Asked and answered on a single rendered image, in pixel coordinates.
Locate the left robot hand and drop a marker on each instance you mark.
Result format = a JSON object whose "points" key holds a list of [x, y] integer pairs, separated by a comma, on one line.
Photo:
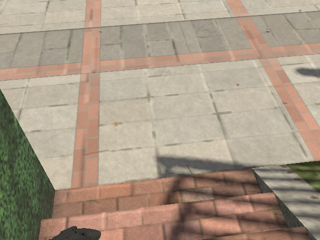
{"points": [[74, 233]]}

